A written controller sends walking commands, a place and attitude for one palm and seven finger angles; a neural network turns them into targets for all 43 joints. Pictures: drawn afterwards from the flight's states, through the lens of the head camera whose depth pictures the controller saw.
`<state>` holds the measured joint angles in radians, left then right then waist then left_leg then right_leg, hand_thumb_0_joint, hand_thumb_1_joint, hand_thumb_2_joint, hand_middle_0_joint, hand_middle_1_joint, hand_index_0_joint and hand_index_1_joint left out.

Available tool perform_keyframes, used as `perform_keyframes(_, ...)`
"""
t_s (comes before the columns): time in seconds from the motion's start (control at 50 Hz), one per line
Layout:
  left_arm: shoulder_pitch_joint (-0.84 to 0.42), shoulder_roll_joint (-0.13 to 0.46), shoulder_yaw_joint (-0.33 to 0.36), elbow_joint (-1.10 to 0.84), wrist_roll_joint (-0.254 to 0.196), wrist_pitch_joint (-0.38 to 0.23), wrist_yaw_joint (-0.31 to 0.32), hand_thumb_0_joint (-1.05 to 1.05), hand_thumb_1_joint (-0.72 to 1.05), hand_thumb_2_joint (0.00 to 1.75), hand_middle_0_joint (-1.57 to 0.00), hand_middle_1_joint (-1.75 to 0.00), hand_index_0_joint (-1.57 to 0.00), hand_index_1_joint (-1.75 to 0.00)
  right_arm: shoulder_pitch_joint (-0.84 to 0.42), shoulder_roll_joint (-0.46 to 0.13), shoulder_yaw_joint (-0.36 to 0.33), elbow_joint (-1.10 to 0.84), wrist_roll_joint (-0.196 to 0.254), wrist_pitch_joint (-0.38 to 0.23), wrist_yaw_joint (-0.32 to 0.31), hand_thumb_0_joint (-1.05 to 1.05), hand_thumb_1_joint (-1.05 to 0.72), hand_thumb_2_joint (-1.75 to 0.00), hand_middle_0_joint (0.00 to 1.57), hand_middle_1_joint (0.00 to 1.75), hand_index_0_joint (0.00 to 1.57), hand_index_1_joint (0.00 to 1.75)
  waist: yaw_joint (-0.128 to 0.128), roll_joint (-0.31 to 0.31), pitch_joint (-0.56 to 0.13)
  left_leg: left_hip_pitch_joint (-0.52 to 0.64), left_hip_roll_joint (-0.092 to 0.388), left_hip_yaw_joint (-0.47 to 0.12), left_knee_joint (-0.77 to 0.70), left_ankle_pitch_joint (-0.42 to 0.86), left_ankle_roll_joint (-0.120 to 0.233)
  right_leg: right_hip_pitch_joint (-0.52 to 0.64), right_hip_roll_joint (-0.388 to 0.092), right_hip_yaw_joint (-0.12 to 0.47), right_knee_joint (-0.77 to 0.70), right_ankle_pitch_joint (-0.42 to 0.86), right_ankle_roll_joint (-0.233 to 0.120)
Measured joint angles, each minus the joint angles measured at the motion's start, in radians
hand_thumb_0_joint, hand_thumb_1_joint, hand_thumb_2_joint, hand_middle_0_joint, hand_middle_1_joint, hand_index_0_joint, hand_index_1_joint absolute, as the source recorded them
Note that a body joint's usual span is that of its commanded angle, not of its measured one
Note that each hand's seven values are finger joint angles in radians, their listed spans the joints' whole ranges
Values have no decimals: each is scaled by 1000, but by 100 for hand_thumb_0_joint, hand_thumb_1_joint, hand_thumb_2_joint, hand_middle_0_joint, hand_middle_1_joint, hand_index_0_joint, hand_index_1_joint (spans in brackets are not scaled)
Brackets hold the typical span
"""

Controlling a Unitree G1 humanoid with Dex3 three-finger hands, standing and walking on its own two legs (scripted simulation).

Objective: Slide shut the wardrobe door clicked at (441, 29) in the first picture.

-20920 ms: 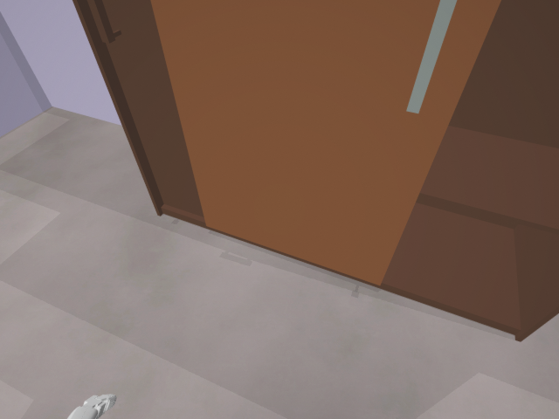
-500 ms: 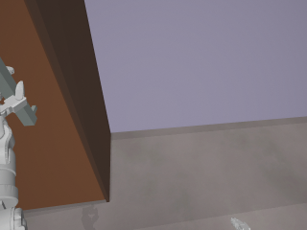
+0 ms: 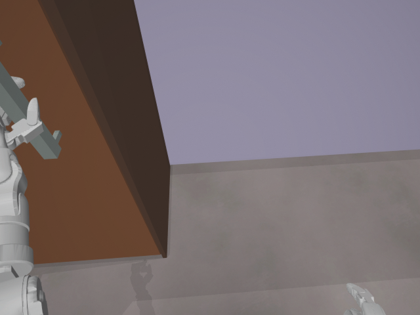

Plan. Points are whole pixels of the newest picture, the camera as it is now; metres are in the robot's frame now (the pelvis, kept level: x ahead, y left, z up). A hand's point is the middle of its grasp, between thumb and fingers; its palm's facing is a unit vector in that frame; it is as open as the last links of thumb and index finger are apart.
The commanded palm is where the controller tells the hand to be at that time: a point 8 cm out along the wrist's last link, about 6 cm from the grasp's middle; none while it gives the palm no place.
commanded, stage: stop walking and hold the door there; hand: left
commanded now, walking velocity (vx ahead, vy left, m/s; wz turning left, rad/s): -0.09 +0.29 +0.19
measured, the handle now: (26, 104) +0.42 +0.34 +0.19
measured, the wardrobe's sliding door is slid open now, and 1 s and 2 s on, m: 0.00 0.00 0.00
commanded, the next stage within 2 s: loosen the grip on the handle in 1.32 s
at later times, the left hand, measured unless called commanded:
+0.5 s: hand (32, 122) +0.38 +0.32 +0.18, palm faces +0.39 -0.90 -0.19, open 6.6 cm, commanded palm +0.34 +0.35 +0.18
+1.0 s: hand (34, 121) +0.38 +0.31 +0.18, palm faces +0.46 -0.86 -0.21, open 6.5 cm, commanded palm +0.34 +0.34 +0.18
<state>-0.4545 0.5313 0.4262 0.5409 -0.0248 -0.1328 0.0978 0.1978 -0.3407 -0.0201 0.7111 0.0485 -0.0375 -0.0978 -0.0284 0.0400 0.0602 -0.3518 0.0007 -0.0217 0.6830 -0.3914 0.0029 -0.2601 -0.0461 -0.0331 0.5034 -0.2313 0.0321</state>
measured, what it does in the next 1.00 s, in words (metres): steps on the spot: right foot, then right foot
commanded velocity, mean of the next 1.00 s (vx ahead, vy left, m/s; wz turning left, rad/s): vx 0.03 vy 0.00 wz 0.02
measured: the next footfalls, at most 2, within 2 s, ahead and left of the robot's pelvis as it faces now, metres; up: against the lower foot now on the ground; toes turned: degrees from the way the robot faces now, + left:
right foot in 0.28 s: +0.01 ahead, -0.07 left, +0.00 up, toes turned -5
right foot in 0.70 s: +0.04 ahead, -0.07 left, +0.00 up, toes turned -2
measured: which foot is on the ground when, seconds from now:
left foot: down 0.00-1.00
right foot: down 0.00-0.08, up 0.10-0.26, down 0.28-0.44, up 0.46-0.68, down 0.70-1.00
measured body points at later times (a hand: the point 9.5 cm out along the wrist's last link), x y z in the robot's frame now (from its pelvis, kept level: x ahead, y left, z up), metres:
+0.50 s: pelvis -0.03 +0.06 +0.00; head +0.01 +0.06 +0.45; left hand +0.36 +0.36 +0.19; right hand +0.10 -0.17 -0.11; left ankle +0.03 +0.14 -0.73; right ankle -0.03 -0.06 -0.73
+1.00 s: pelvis -0.02 +0.03 +0.01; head +0.00 +0.02 +0.46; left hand +0.35 +0.36 +0.20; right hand +0.11 -0.22 -0.11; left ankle +0.03 +0.14 -0.73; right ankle +0.00 -0.07 -0.73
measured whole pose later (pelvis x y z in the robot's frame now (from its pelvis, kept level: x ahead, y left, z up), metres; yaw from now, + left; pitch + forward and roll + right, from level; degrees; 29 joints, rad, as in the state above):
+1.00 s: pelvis -0.02 +0.03 +0.01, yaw +0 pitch -1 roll -1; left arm -0.53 0.47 0.30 0.57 -0.07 -0.07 0.13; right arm 0.24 -0.27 0.04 0.71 0.04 -0.03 -0.10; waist 0.00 0.04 0.04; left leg -0.26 0.03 0.05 0.45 -0.17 0.01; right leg -0.20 0.03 -0.05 0.42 -0.21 -0.03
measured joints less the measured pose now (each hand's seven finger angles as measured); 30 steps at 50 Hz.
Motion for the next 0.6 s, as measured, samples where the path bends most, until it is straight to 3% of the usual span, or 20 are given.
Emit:
perform_keyframes(0.06,-23,-11,-33,-26,3,-9,-14,-20,57,76,-46,-140,-28,-136,-14,-7,1,-8,-1,-3,-5,1,-90,-90,20,30,20,30,-19,-14,11,44,17,17,-123,170,-4,-21,-46,-13,55,-27,28)
perform_keyframes(0.1,-40,-19,-60,-53,-4,1,-5,-19,57,76,-46,-140,-28,-136,-34,7,-1,-16,3,0,-6,1,-90,-90,20,30,20,30,-10,-34,35,47,-7,41,-124,196,4,-44,-75,0,107,-32,29)
perform_keyframes(0.18,-67,-51,-94,-78,-21,23,21,-18,61,75,-46,-140,-24,-136,-48,52,14,-62,4,-14,16,1,-91,-90,20,30,20,30,31,-8,66,44,-1,72,-133,169,28,-89,-40,-14,243,-227,6)
perform_keyframes(0.26,-102,-67,-112,-96,-34,59,29,-15,65,74,-46,-141,-18,-136,-54,108,57,-76,1,-29,42,0,-90,-90,20,30,20,30,50,-2,81,20,-10,83,-133,187,34,-24,2,-50,133,-130,-3)
perform_keyframes(0.32,-106,-79,-105,-97,-36,57,33,-15,67,73,-46,-141,-16,-136,-67,125,85,-61,-10,-21,48,0,-90,-90,20,30,20,30,39,30,96,7,3,75,-111,181,33,10,29,-57,51,-40,-44)
perform_keyframes(0.38,-98,-87,-117,-92,-35,45,21,-15,67,75,-46,-141,-17,-136,-44,135,95,-38,-13,-16,40,0,-90,-90,21,30,21,30,25,26,78,12,-2,75,-127,180,23,19,22,-61,32,-46,-37)
perform_keyframes(0.44,-91,-99,-140,-95,-33,35,18,-14,65,77,-46,-141,-20,-137,-13,134,99,-13,-17,-8,30,1,-90,-90,21,30,21,30,29,-11,57,46,-16,93,-168,209,50,36,6,-50,23,-49,-21)
perform_keyframes(0.52,-74,-107,-163,-92,-34,35,27,-12,65,78,-46,-141,-22,-137,20,121,86,-6,-26,-8,17,1,-90,-90,21,30,21,30,28,-32,27,81,-19,103,-233,226,62,24,29,4,76,-155,-29)
perform_keyframes(0.6,-80,-108,-180,-96,-35,60,39,-11,66,78,-46,-141,-21,-138,31,101,74,-13,-25,-23,16,1,-90,-90,21,30,20,30,23,-25,35,113,-10,88,-301,270,59,15,51,18,82,-146,-32)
